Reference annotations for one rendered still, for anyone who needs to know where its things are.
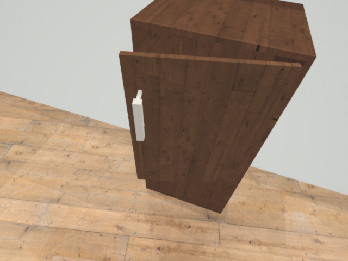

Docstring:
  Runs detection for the handle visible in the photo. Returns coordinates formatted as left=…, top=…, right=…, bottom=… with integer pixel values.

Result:
left=132, top=90, right=145, bottom=141

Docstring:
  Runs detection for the cupboard door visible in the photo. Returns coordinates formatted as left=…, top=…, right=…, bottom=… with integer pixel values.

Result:
left=119, top=51, right=303, bottom=184

